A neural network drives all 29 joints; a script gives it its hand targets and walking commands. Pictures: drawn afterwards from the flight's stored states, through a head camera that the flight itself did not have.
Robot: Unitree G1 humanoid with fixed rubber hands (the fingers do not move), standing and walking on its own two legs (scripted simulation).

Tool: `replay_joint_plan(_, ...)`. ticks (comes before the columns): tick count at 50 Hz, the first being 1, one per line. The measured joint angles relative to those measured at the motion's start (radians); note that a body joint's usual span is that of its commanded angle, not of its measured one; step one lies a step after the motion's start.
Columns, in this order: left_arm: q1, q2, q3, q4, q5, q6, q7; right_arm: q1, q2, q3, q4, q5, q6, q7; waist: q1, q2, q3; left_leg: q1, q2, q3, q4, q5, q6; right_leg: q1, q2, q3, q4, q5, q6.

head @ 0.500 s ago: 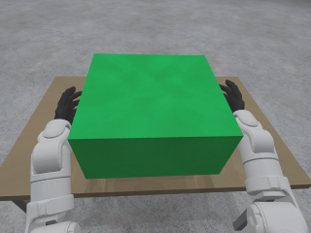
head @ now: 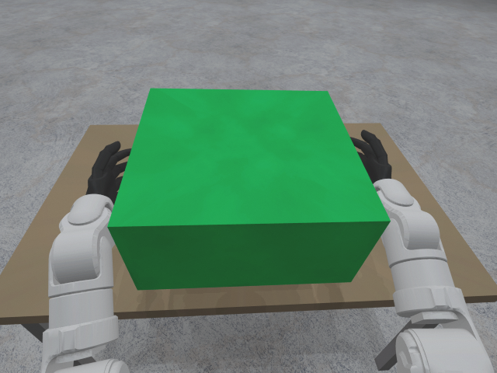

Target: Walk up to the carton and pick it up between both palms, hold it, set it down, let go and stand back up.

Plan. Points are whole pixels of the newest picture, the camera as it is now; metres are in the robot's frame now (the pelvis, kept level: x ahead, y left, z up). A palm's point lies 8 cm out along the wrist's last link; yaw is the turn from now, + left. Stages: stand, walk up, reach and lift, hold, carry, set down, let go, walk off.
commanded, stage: hold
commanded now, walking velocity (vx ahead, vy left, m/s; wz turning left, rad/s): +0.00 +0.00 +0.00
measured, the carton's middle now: (243, 178) +0.38 +0.01 +0.15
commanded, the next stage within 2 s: none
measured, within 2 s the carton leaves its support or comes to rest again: neither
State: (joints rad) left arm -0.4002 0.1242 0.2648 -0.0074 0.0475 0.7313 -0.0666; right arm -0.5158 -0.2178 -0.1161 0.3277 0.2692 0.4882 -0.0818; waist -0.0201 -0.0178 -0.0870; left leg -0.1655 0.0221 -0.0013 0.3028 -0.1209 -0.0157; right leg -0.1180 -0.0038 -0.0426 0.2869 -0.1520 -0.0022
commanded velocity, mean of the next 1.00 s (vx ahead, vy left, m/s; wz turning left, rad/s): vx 0.00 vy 0.00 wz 0.00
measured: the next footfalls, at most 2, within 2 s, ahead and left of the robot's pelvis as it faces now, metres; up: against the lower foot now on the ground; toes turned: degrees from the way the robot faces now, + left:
none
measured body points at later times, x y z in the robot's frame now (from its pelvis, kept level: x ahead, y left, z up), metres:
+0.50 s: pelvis +0.00 +0.00 +0.00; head -0.04 +0.01 +0.45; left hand +0.34 +0.21 +0.17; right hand +0.37 -0.20 +0.17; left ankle +0.03 +0.13 -0.75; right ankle +0.00 -0.12 -0.75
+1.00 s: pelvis +0.00 +0.00 +0.00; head -0.03 +0.01 +0.45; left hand +0.34 +0.21 +0.16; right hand +0.37 -0.20 +0.17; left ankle +0.03 +0.13 -0.75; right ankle +0.00 -0.12 -0.75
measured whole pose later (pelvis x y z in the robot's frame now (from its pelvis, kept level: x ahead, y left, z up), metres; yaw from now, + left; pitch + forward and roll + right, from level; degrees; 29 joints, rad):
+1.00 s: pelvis +0.00 +0.00 +0.00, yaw +0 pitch -1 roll +0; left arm -0.40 0.12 0.27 -0.01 0.04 0.73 -0.06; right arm -0.52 -0.22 -0.11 0.33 0.27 0.49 -0.08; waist -0.02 -0.03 -0.09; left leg -0.17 0.03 0.00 0.30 -0.12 -0.02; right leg -0.12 0.00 -0.04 0.29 -0.15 -0.01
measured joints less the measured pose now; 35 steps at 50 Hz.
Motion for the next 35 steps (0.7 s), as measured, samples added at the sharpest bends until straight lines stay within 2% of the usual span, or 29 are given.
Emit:
replay_joint_plan(8,-0.016,0.003,0.006,0.022,0.003,-0.003,-0.003,-0.02,0.0,0.0,0.03,-0.005,-0.006,0.004,0.003,-0.008,-0.003,-0.007,0.003,0.002,-0.005,0.006,-0.002,-0.01,0.003,0.002,-0.001,0.005,-0.003)
replay_joint_plan(25,-0.003,0.011,-0.006,-0.004,0.002,-0.005,0.003,-0.017,0.0,0.003,0.02,0.001,-0.014,0.007,-0.004,-0.013,-0.01,-0.013,0.003,-0.006,-0.002,0.005,-0.006,-0.011,0.003,-0.005,-0.002,0.003,-0.004)
replay_joint_plan(35,-0.012,0.008,-0.004,0.02,0.001,-0.008,0.001,-0.016,-0.005,0.007,0.028,-0.006,-0.01,0.007,0.001,-0.009,0.003,-0.007,0.004,-0.002,-0.004,0.004,-0.004,-0.008,0.004,-0.001,-0.001,0.002,-0.003)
